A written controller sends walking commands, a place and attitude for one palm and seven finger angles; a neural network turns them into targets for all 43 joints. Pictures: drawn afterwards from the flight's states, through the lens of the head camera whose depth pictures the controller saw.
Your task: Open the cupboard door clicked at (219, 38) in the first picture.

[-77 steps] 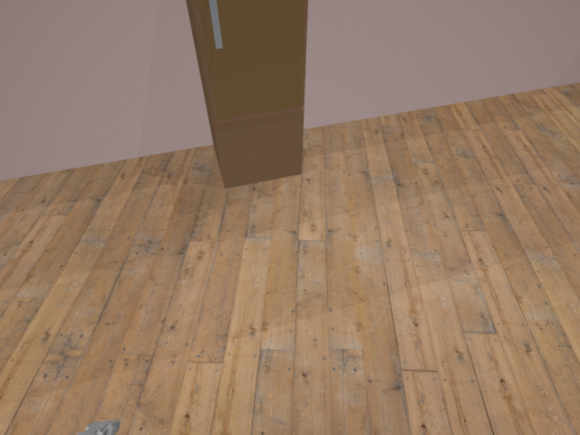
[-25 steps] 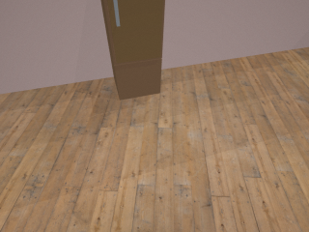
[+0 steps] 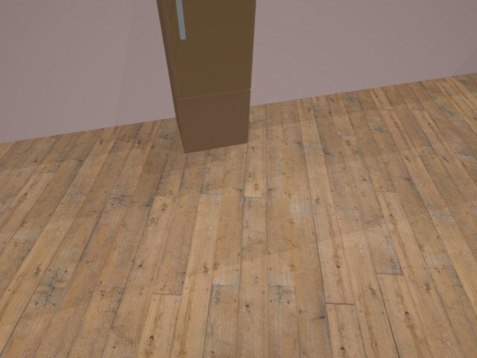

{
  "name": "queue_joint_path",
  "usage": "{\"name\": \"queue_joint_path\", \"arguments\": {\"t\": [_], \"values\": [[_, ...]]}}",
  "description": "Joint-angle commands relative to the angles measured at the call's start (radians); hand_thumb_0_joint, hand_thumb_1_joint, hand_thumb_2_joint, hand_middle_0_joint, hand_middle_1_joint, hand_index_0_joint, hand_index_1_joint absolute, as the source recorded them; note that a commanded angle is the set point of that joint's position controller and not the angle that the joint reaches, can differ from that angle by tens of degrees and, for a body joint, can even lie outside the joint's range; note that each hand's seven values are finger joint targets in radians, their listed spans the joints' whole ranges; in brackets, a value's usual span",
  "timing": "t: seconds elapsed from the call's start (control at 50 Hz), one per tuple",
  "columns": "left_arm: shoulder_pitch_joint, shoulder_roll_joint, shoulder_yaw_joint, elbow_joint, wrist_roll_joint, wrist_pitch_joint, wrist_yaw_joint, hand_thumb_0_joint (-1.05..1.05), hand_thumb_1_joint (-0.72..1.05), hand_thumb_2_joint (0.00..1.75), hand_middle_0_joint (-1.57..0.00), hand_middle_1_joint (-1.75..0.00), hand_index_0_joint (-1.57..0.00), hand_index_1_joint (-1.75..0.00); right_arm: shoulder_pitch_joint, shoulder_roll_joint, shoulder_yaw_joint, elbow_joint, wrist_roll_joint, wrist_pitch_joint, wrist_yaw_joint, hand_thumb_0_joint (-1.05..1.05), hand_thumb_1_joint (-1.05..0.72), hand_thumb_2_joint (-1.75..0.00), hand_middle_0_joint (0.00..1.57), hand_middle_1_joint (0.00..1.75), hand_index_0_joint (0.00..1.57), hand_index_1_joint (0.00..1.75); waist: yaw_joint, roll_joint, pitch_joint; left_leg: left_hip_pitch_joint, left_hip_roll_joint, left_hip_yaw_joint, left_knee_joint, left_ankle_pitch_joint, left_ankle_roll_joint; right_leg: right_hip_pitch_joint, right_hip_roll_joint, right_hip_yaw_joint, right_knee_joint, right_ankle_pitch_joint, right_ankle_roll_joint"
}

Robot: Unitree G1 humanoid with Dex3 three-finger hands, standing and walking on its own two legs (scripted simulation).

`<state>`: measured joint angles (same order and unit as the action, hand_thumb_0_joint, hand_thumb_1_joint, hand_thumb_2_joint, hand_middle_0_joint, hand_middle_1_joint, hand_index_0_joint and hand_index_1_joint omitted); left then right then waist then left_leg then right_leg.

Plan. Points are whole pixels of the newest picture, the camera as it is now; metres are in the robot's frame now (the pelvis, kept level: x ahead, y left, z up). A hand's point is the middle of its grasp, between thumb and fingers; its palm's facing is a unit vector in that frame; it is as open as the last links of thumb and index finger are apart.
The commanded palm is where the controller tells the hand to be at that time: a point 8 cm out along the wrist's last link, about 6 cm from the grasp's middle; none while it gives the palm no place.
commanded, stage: walk to a spot facing it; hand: left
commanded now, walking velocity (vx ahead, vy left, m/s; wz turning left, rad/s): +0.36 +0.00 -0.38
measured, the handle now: (179, 15) +1.35 +0.33 +0.04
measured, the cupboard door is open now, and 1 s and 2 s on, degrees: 0 0 0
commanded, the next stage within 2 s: turn to face it in 1.48 s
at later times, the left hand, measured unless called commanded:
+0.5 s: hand out of the picture +0.10 +0.14 -0.19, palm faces -0.05 -0.98 -0.19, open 7.4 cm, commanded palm none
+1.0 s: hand (177, 271) +0.34 +0.17 -0.20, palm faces -0.17 -0.97 -0.16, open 7.4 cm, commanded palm none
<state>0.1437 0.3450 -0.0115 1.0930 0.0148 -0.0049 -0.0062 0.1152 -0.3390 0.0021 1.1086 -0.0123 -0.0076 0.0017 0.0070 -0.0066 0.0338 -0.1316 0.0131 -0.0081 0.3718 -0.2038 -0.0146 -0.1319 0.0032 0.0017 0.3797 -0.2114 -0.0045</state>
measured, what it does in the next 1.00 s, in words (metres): walks ahead, turning right: left foot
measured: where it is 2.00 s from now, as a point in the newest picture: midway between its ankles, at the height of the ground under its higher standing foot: (282, 266)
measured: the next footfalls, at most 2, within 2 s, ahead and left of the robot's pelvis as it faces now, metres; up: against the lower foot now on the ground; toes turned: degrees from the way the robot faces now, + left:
left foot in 0.84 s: +0.43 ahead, +0.06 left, +0.00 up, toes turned -3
right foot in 1.38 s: +0.53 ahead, -0.23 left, +0.00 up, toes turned -32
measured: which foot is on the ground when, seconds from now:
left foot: down 0.00-0.40, up 0.42-0.82, down 0.84-1.00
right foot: down 0.00-0.84, up 0.86-1.00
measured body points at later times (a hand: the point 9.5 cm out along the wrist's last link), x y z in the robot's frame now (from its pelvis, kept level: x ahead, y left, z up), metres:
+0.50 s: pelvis +0.10 -0.03 -0.02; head +0.11 -0.04 +0.43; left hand +0.11 +0.20 -0.17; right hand +0.01 -0.26 -0.18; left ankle +0.04 +0.11 -0.68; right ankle +0.05 -0.11 -0.75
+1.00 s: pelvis +0.32 +0.00 -0.02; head +0.33 +0.01 +0.43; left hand +0.35 +0.22 -0.18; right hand +0.33 -0.25 -0.15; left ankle +0.39 +0.06 -0.75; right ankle +0.24 -0.11 -0.65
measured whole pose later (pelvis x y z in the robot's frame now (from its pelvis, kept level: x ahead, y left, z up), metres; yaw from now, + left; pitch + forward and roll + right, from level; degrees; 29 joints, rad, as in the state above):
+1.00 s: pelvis +0.32 +0.00 -0.02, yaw -15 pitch -2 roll +0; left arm 0.34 0.18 0.07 1.08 0.04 -0.02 -0.01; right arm 0.20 -0.14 -0.07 1.02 -0.02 -0.08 -0.02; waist 0.03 -0.04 0.04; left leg -0.31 0.05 0.21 0.57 -0.23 0.06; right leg -0.46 -0.05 -0.04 1.25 -0.33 -0.04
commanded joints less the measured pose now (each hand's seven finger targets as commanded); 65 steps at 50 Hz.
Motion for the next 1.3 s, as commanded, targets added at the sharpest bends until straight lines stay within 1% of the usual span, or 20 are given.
{"name": "queue_joint_path", "arguments": {"t": [0.0, 0.08, 0.16, 0.26, 0.3, 0.34, 0.36, 0.38, 0.4, 0.46, 0.56, 0.7, 0.76, 0.78, 0.82, 0.84, 0.88, 0.96, 1.22, 1.28], "values": [[-0.003, 0.131, 0.027, -0.047, -0.006, -0.011, 0.02, 0.0, 0.9, 0.9, -0.2, -0.3, -0.2, -0.3, -0.023, -0.131, -0.019, -0.043, 0.0, -0.019, -0.013, 0.0, -0.9, -0.9, 0.2, 0.3, 0.2, 0.3, -0.003, 0.013, -0.08, 0.029, 0.106, -0.074, -0.051, 0.112, 0.029, -0.01, -0.121, 0.103, -0.067, 0.083, -0.016], [0.079, 0.086, 0.028, -0.042, 0.006, 0.017, 0.005, 0.0, 0.9, 0.9, -0.2, -0.3, -0.2, -0.3, 0.058, -0.078, -0.019, -0.038, -0.013, 0.004, -0.006, 0.0, -0.9, -0.9, 0.2, 0.3, 0.2, 0.3, 0.0, -0.022, 0.041, -0.075, 0.081, -0.041, -0.019, -0.292, 0.027, -0.129, -0.092, 0.169, -0.079, -0.337, -0.038], [0.13, 0.067, 0.049, -0.07, 0.009, 0.011, -0.008, 0.0, 0.9, 0.9, -0.2, -0.3, -0.2, -0.3, 0.109, -0.076, -0.035, -0.06, -0.013, -0.009, -0.007, 0.0, -0.9, -0.9, 0.2, 0.3, 0.2, 0.3, -0.006, -0.01, 0.108, -0.118, 0.102, -0.049, 0.024, -0.372, 0.053, -0.208, -0.062, 0.196, -0.005, -0.387, -0.073], [0.072, -0.029, 0.053, -0.139, 0.007, -0.019, -0.015, 0.0, 0.9, 0.9, -0.2, -0.3, -0.2, -0.3, 0.269, -0.102, -0.069, -0.042, -0.007, -0.04, -0.018, 0.0, -0.9, -0.9, 0.2, 0.3, 0.2, 0.3, -0.062, 0.223, 0.121, 0.106, 0.346, -0.29, -0.142, -0.24, 0.204, -0.487, 0.002, -0.018, 0.417, -0.275, -0.028], [0.034, -0.053, 0.056, -0.154, 0.006, -0.033, -0.018, 0.0, 0.9, 0.9, -0.2, -0.3, -0.2, -0.3, 0.3, -0.068, -0.064, -0.025, -0.013, -0.049, -0.021, 0.0, -0.9, -0.9, 0.2, 0.3, 0.2, 0.3, -0.061, 0.163, 0.127, 0.114, 0.359, -0.223, -0.089, 0.061, 0.214, -0.472, -0.052, -0.026, 0.408, -0.318, -0.024], [0.166, -0.074, 0.063, -0.106, 0.006, -0.039, -0.024, 0.0, 0.9, 0.9, -0.2, -0.3, -0.2, -0.3, 0.24, -0.046, -0.059, -0.03, -0.014, -0.05, -0.023, 0.0, -0.9, -0.9, 0.2, 0.3, 0.2, 0.3, 0.013, 0.101, 0.056, -0.019, 0.277, -0.054, 0.057, 0.114, 0.137, -0.183, -0.035, -0.078, 0.204, -0.195, -0.033], [0.329, -0.059, 0.074, -0.049, 0.01, -0.043, -0.022, 0.0, 0.9, 0.9, -0.2, -0.3, -0.2, -0.3, 0.195, -0.028, -0.055, -0.042, -0.008, -0.052, -0.021, 0.0, -0.9, -0.9, 0.2, 0.3, 0.2, 0.3, 0.091, 0.017, -0.005, -0.167, 0.193, 0.059, 0.279, 0.107, 0.086, 0.07, -0.033, -0.046, 0.1, -0.082, -0.052], [0.5, 0.054, 0.102, 0.006, 0.016, -0.057, -0.004, 0.0, 0.9, 0.9, -0.2, -0.3, -0.2, -0.3, 0.161, 0.044, -0.042, -0.084, 0.007, -0.063, -0.01, 0.0, -0.9, -0.9, 0.2, 0.3, 0.2, 0.3, 0.144, -0.307, -0.052, -0.452, 0.061, 0.185, 0.605, -0.112, 0.023, 0.284, -0.277, 0.357, -0.051, -0.094, -0.148], [0.574, 0.076, 0.099, 0.03, -0.007, -0.062, 0.009, 0.0, 0.9, 0.9, -0.2, -0.3, -0.2, -0.3, 0.077, 0.031, -0.044, -0.127, 0.001, -0.073, -0.007, 0.0, -0.9, -0.9, 0.2, 0.3, 0.2, 0.3, 0.154, -0.299, -0.018, -0.576, 0.039, 0.122, 0.755, -0.343, 0.023, 0.292, -0.384, 0.574, -0.133, 0.077, -0.219], [0.446, -0.021, 0.074, 0.004, 0.008, -0.062, 0.028, 0.0, 0.9, 0.9, -0.2, -0.3, -0.2, -0.3, 0.038, 0.089, -0.05, -0.106, -0.007, -0.063, -0.003, 0.0, -0.9, -0.9, 0.2, 0.3, 0.2, 0.3, 0.077, -0.039, 0.092, -0.637, 0.129, 0.04, 0.842, -0.205, 0.012, 0.159, -0.352, 0.404, -0.11, 0.185, -0.238], [0.375, -0.077, 0.058, 0.001, 0.011, -0.079, 0.032, 0.0, 0.9, 0.9, -0.2, -0.3, -0.2, -0.3, 0.093, 0.137, -0.063, -0.089, -0.007, -0.026, 0.019, 0.0, -0.9, -0.9, 0.2, 0.3, 0.2, 0.3, -0.003, -0.087, 0.108, -0.537, 0.123, 0.094, 0.693, -0.015, -0.02, -0.003, -0.23, 0.171, -0.187, 0.208, -0.175], [0.379, -0.068, 0.069, 0.027, 0.01, -0.078, 0.039, 0.0, 0.9, 0.9, -0.2, -0.3, -0.2, -0.3, -0.044, 0.148, -0.059, -0.165, 0.002, -0.047, 0.034, 0.0, -0.9, -0.9, 0.2, 0.3, 0.2, 0.3, 0.019, -0.111, 0.134, -0.39, 0.082, 0.138, 0.357, 0.063, 0.018, 0.025, -0.204, 0.099, -0.178, 0.336, -0.138], [0.347, -0.049, 0.079, 0.024, 0.01, -0.076, 0.039, 0.0, 0.9, 0.9, -0.2, -0.3, -0.2, -0.3, 0.139, 0.106, -0.073, -0.116, -0.007, -0.06, 0.014, 0.0, -0.9, -0.9, 0.2, 0.3, 0.2, 0.3, -0.074, -0.097, 0.031, -0.11, 0.02, 0.16, 0.231, 0.052, 0.051, 0.027, -0.181, 0.052, 0.079, 0.573, -0.116], [0.351, -0.063, 0.08, 0.019, 0.005, -0.075, 0.036, 0.0, 0.9, 0.9, -0.2, -0.3, -0.2, -0.3, 0.293, 0.063, -0.084, -0.068, -0.015, -0.064, 0.002, 0.0, -0.9, -0.9, 0.2, 0.3, 0.2, 0.3, -0.129, -0.047, -0.067, 0.102, 0.04, 0.129, 0.194, 0.063, 0.067, -0.043, -0.14, 0.034, 0.291, 0.531, -0.094], [0.409, -0.15, 0.073, -0.028, -0.01, -0.075, 0.015, 0.0, 0.9, 0.9, -0.2, -0.3, -0.2, -0.3, 0.467, -0.103, -0.115, -0.035, -0.024, -0.061, -0.012, 0.0, -0.9, -0.9, 0.2, 0.3, 0.2, 0.3, -0.129, 0.313, -0.221, 0.337, 0.468, -0.502, -0.073, -0.097, 0.227, -0.387, 0.062, -0.036, 0.893, -0.332, -0.05], [0.351, -0.138, 0.066, -0.054, -0.003, -0.067, 0.018, 0.0, 0.9, 0.9, -0.2, -0.3, -0.2, -0.3, 0.371, -0.08, -0.111, -0.054, -0.009, -0.051, -0.015, 0.0, -0.9, -0.9, 0.2, 0.3, 0.2, 0.3, -0.102, 0.227, -0.161, 0.195, 0.493, -0.535, -0.154, -0.348, 0.247, -0.454, -0.002, 0.022, 1.019, -0.325, -0.06], [0.241, -0.144, 0.072, -0.064, 0.012, -0.055, 0.002, 0.0, 0.9, 0.9, -0.2, -0.3, -0.2, -0.3, 0.227, 0.052, -0.082, -0.086, -0.012, -0.062, -0.016, 0.0, -0.9, -0.9, 0.2, 0.3, 0.2, 0.3, -0.057, 0.133, 0.047, -0.072, 0.404, -0.349, -0.204, -0.414, 0.188, -0.509, -0.085, 0.022, 1.014, -0.158, -0.052], [0.305, -0.192, 0.078, -0.049, 0.024, -0.007, -0.01, 0.0, 0.9, 0.9, -0.2, -0.3, -0.2, -0.3, 0.17, 0.111, -0.072, -0.091, -0.015, -0.087, -0.021, 0.0, -0.9, -0.9, 0.2, 0.3, 0.2, 0.3, 0.033, 0.094, 0.038, -0.264, 0.305, -0.04, -0.216, -0.21, 0.143, -0.374, -0.126, -0.003, 0.857, -0.061, -0.024], [-0.082, -0.151, 0.085, -0.193, 0.02, -0.002, -0.031, 0.0, 0.9, 0.9, -0.2, -0.3, -0.2, -0.3, 0.361, 0.056, -0.074, -0.035, -0.021, -0.078, -0.021, 0.0, -0.9, -0.9, 0.2, 0.3, 0.2, 0.3, -0.067, 0.096, 0.104, 0.078, 0.336, 0.131, -0.188, 0.097, 0.159, -0.465, -0.12, -0.098, 0.333, 0.009, -0.002], [-0.068, -0.143, 0.084, -0.195, 0.018, -0.014, -0.03, 0.0, 0.9, 0.9, -0.2, -0.3, -0.2, -0.3, 0.358, 0.04, -0.075, -0.03, -0.026, -0.07, -0.02, 0.0, -0.9, -0.9, 0.2, 0.3, 0.2, 0.3, -0.048, 0.109, 0.065, 0.121, 0.339, 0.172, -0.088, 0.247, 0.136, -0.362, -0.077, -0.138, 0.246, -0.047, -0.027]]}}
